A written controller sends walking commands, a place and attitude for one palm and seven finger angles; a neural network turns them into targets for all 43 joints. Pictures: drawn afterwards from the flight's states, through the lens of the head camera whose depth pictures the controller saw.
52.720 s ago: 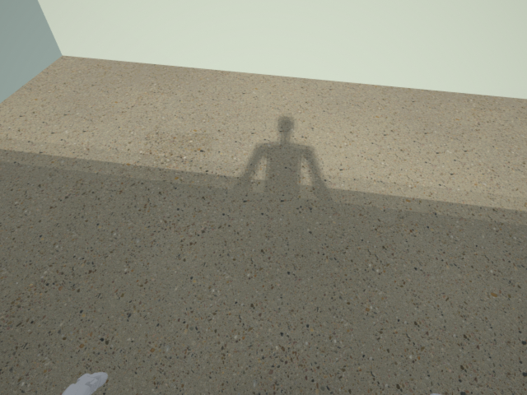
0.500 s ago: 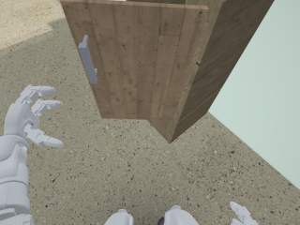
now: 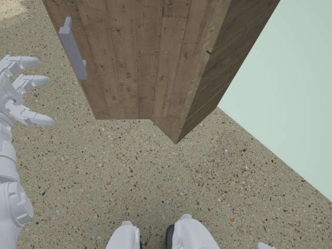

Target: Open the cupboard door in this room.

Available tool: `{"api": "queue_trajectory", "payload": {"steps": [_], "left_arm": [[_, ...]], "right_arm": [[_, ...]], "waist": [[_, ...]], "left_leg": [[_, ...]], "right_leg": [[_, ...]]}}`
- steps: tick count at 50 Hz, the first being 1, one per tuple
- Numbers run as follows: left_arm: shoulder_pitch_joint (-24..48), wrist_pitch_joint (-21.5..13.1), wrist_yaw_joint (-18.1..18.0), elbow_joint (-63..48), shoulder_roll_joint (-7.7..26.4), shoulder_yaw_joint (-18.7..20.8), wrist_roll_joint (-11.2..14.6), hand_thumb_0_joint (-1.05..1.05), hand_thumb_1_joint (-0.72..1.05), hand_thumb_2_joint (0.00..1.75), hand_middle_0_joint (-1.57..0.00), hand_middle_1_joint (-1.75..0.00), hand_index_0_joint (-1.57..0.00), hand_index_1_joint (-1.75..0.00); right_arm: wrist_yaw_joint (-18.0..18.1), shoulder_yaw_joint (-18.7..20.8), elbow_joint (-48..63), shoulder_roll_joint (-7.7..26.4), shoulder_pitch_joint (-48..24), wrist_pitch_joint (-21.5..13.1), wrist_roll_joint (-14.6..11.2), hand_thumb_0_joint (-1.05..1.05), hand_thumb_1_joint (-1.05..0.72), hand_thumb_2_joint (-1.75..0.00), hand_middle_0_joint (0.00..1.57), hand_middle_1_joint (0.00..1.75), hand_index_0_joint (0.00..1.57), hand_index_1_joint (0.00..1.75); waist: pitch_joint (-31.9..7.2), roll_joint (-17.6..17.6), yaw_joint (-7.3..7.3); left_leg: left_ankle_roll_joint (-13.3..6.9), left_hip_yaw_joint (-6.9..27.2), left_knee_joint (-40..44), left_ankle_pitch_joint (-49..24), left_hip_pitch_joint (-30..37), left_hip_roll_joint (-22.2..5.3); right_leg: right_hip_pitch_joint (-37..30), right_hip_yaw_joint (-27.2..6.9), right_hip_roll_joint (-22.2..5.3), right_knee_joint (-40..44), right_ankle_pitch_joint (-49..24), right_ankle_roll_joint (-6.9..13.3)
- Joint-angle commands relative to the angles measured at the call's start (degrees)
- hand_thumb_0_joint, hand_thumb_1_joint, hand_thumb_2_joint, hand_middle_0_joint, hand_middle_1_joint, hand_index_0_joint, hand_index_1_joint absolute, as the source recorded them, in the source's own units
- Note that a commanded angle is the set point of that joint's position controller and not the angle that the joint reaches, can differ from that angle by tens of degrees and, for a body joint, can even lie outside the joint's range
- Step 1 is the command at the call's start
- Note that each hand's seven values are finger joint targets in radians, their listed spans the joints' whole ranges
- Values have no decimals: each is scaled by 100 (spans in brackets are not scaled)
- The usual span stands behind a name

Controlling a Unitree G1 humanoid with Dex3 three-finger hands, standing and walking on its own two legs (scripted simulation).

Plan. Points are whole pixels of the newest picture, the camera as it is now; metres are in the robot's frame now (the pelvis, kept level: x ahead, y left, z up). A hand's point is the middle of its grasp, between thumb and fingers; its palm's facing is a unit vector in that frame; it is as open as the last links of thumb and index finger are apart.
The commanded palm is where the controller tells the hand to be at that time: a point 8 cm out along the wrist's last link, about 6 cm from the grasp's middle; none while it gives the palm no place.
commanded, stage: move the hooked fingers beside the handle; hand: left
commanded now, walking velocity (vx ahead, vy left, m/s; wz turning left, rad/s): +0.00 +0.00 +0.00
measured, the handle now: (76, 50) +0.59 +0.22 +0.05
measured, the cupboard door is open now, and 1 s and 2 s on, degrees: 49 49 49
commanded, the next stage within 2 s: slide the fingers in behind the handle in 1.52 s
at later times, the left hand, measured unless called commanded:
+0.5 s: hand (41, 65) +0.53 +0.29 +0.06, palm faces +0.03 -1.00 -0.01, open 14.0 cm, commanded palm +0.52 +0.33 +0.06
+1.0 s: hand (43, 60) +0.55 +0.29 +0.05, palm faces +0.02 -1.00 -0.03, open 14.0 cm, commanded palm +0.54 +0.32 +0.05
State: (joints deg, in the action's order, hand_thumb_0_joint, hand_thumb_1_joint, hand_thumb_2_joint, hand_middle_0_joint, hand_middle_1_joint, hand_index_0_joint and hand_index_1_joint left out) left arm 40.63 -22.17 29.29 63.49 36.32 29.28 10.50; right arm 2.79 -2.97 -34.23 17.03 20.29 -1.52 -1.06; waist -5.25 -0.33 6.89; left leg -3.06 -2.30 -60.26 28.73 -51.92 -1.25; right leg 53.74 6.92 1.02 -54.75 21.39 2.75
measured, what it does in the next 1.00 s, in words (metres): stands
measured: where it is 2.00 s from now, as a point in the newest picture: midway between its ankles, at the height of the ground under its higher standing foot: outside the picture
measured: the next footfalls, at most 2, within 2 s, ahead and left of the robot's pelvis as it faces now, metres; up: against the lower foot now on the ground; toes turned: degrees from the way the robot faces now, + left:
none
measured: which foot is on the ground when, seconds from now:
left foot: down 0.00-1.00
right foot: down 0.00-1.00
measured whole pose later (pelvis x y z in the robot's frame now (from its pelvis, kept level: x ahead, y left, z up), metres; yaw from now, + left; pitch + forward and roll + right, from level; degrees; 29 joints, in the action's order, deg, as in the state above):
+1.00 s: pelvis +0.02 +0.02 -0.01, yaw -2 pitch +28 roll -7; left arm 54.8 -19.0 26.1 68.1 46.3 32.8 3.5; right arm 0.0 -4.6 -32.7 16.1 24.8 6.7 1.4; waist -4.8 1.3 13.3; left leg -4.0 -0.9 -63.4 31.0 -60.6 -2.5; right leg 60.5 7.9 2.4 -53.9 21.4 1.4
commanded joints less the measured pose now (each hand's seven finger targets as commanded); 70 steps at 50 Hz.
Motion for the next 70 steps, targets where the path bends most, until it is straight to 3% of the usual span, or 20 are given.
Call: {"api": "queue_trajectory", "payload": {"steps": [1, 5, 8, 11, 16, 19, 21, 25, 30, 33, 36, 39, 41, 45, 51, 58, 61, 63, 66, 70], "left_arm": [[2496, -443, -37, -1152, 1907, 183, 21, 0, -50, 30, -30, -120, -30, -120], [2593, -468, -95, -1032, 2135, 346, -9, 0, -50, 30, -30, -120, -30, -120], [2774, -307, -125, -575, 2033, 166, -87, 0, -50, 30, -30, -120, -30, -120], [2966, -209, -166, -384, 2459, 338, -216, 0, -50, 30, -30, -120, -30, -120], [3393, -362, -230, -747, 2675, 415, -305, 0, -50, 30, -30, -120, -30, -120], [3492, -252, -211, -268, 2658, 390, -282, 0, -50, 30, -30, -120, -30, -120], [3626, -118, -189, -94, 2873, 433, -354, 0, -50, 30, -30, -120, -30, -120], [3847, -110, -192, -449, 3199, 481, -556, 0, -50, 30, -30, -120, -30, -120], [4276, -35, -185, -86, 3211, 448, -507, 0, -50, 30, -30, -120, -30, -120], [4040, 76, -158, 89, 3321, 433, -620, 0, -50, 30, -30, -120, -30, -120], [3626, 66, -103, -228, 3108, 354, -645, 0, -50, 30, -30, -120, -30, -120], [3680, 65, -72, -291, 2814, 282, -469, 0, -50, 30, -30, -120, -30, -120], [3765, 57, -87, -384, 3039, 522, -388, 0, -50, 30, -30, -120, -30, -120], [3884, -107, -267, -988, 3177, 609, -519, 0, -50, 30, -30, -120, -30, -120], [3414, -39, -387, -885, 2676, 358, -490, 0, -50, 30, -30, -120, -30, -120], [3203, 45, -325, -454, 2231, 114, -368, 0, -50, 30, -30, -120, -30, -120], [3305, -151, -423, -508, 2649, 412, -431, 0, -50, 30, -30, -120, -30, -120], [3514, -229, -490, -428, 2648, 348, -470, 0, -50, 30, -30, -120, -30, -120], [3759, -384, -496, -569, 2962, 476, -562, 0, -50, 30, -30, -120, -30, -120], [3755, -315, -345, -419, 2899, 352, -537, 0, -50, 30, -30, -120, -30, -120]], "right_arm": [[47, 389, 301, 1086, 850, -25, 49, 0, -90, -90, 20, 30, 20, 30], [24, 378, 292, 1123, 978, 93, 79, 0, -90, -90, 20, 30, 20, 30], [19, 345, 244, 1144, 1005, 171, 71, 0, -90, -90, 20, 30, 20, 30], [54, 315, 272, 1205, 1102, 255, 83, 0, -90, -90, 20, 30, 20, 30], [-7, 322, 232, 1218, 1301, 349, 169, 0, -90, -90, 20, 30, 20, 30], [-3, 286, 222, 1228, 1331, 409, 156, 0, -90, -90, 20, 30, 20, 30], [4, 258, 208, 1266, 1369, 460, 150, 0, -90, -90, 20, 30, 20, 30], [-17, 243, 242, 1267, 1532, 547, 193, 0, -90, -90, 20, 30, 20, 30], [-26, 193, 188, 1297, 1579, 615, 204, 0, -90, -90, 20, 30, 20, 30], [-35, 159, 229, 1302, 1635, 651, 216, 0, -90, -90, 20, 30, 20, 30], [-95, 214, 235, 1287, 1754, 727, 245, 0, -90, -90, 20, 30, 20, 30], [-116, 248, 244, 1276, 1780, 785, 241, 0, -90, -90, 20, 30, 20, 30], [-120, 266, 248, 1305, 1736, 780, 236, 0, -90, -90, 20, 30, 20, 30], [-178, 299, 205, 1258, 1781, 794, 272, 0, -90, -90, 20, 30, 20, 30], [-222, 305, 209, 1186, 1729, 856, 254, 0, -90, -90, 20, 30, 20, 30], [-194, 310, 250, 1168, 1643, 875, 214, 0, -90, -90, 20, 30, 20, 30], [-170, 345, 271, 1194, 1583, 796, 246, 0, -90, -90, 20, 30, 20, 30], [-163, 307, 258, 1172, 1529, 751, 238, 0, -90, -90, 20, 30, 20, 30], [-142, 309, 232, 1198, 1516, 694, 257, 0, -90, -90, 20, 30, 20, 30], [-125, 261, 196, 1212, 1510, 695, 224, 0, -90, -90, 20, 30, 20, 30]], "waist": [[-2653, 1113, 64], [-2897, 1174, 63], [-2440, 996, 242], [-2459, 818, 278], [-3244, 1530, 295], [-2799, 1066, 476], [-2711, 1129, 496], [-3255, 1826, 432], [-2878, 1396, 727], [-2922, 1551, 658], [-3309, 2101, 501], [-3178, 1621, 667], [-3254, 1488, 610], [-3550, 2288, 469], [-3163, 2028, 478], [-2592, 1290, 572], [-2700, 1391, 483], [-2580, 1291, 579], [-2925, 1584, 514], [-3025, 1709, 567]], "left_leg": [[188, 577, 687, -2361, 1372, -33], [230, 627, 623, -2758, 1543, -63], [175, 636, 630, -2342, 1208, -66], [132, 657, 604, -2220, 949, -55], [322, 808, 421, -3276, 1743, -133], [223, 787, 355, -3003, 1297, -133], [181, 747, 386, -2668, 1052, -116], [306, 827, 308, -3503, 1656, -164], [222, 854, 203, -3130, 1250, -202], [222, 856, 223, -3145, 1180, -175], [428, 1008, 223, -4234, 2121, -279], [381, 1074, 205, -4262, 2091, -320], [335, 992, 238, -3916, 1820, -279], [500, 1058, 235, -4630, 2536, -322], [483, 1039, 360, -4761, 2572, -332], [300, 851, 480, -3839, 1839, -239], [299, 802, 438, -3585, 1661, -200], [250, 754, 403, -3188, 1386, -173], [281, 780, 317, -3262, 1488, -158], [299, 830, 266, -3475, 1641, -182]], "right_leg": [[-1359, -613, 94, 354, -1224, -117], [-1305, -572, 129, 298, -1387, -115], [-1101, -559, 128, 372, -1135, -144], [-1185, -562, 139, 336, -1135, -149], [-893, -482, 162, 171, -1472, -124], [-860, -472, 192, 198, -1483, -138], [-922, -504, 182, 240, -1360, -163], [-747, -461, 198, 142, -1615, -122], [-595, -443, 244, 177, -1517, -162], [-653, -418, 229, 150, -1505, -147], [-216, -320, 244, 130, -1559, -132], [-177, -278, 281, 159, -1637, -147], [-494, -326, 290, 191, -1659, -159], [-249, -308, 293, 173, -1680, -109], [-404, -268, 315, 334, -1760, -122], [-693, -332, 311, 445, -1725, -161], [-868, -401, 298, 369, -1722, -116], [-869, -435, 286, 346, -1617, -130], [-932, -466, 267, 244, -1660, -103], [-796, -444, 264, 208, -1705, -112]]}}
